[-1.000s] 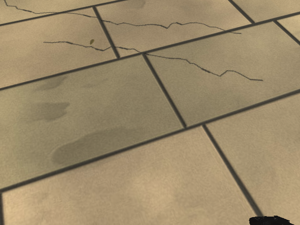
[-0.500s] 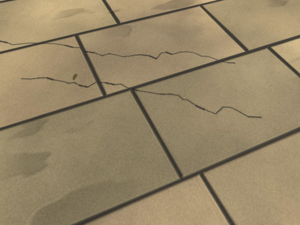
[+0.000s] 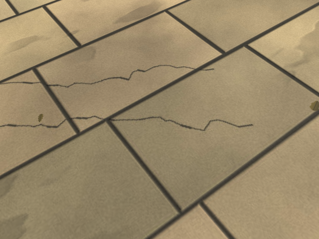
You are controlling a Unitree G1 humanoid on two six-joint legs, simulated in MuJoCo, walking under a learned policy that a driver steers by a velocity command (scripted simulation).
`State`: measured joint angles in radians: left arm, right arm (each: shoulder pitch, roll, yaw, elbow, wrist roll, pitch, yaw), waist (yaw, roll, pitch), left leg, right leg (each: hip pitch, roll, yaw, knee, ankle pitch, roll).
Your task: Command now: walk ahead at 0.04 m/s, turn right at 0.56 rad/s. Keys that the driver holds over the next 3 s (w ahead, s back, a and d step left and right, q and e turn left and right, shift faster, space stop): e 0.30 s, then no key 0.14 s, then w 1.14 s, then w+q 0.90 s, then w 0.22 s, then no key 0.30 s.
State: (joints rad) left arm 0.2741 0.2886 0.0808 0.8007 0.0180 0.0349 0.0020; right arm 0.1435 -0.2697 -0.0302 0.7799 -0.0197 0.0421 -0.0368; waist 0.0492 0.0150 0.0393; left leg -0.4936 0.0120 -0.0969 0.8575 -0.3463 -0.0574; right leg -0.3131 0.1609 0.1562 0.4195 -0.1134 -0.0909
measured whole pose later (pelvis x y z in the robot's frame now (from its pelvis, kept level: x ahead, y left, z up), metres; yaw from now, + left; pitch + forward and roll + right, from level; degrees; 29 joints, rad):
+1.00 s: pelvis +0.15 +0.00 -0.01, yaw -17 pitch +1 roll -1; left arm 0.46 0.25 0.02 0.98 0.02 -0.07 0.00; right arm 0.09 -0.27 -0.04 0.75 -0.03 -0.01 0.05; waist 0.06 0.02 0.04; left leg -0.57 0.05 0.06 0.66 -0.14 0.04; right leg 0.18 0.05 0.03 0.14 -0.34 -0.04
